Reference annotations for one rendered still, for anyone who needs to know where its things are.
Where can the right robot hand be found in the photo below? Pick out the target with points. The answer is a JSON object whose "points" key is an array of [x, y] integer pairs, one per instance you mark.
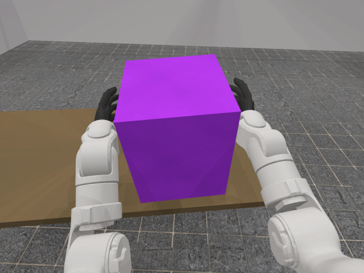
{"points": [[243, 97]]}

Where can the robot right upper arm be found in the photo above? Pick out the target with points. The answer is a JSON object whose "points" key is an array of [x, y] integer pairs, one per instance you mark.
{"points": [[305, 240]]}

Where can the carton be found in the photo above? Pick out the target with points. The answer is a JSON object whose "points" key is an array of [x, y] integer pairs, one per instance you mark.
{"points": [[177, 121]]}

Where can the robot left upper arm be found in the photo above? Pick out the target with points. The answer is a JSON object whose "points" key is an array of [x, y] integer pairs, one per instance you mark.
{"points": [[99, 253]]}

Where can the table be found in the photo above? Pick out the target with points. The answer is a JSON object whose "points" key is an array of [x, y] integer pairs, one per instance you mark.
{"points": [[38, 151]]}

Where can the left robot hand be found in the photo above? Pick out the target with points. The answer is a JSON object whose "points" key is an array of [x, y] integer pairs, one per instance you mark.
{"points": [[105, 108]]}

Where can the left robot forearm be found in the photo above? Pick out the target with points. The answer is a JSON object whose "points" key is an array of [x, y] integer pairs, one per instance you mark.
{"points": [[97, 177]]}

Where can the right robot forearm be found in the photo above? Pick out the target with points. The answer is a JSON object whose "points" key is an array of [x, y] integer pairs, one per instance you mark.
{"points": [[282, 186]]}

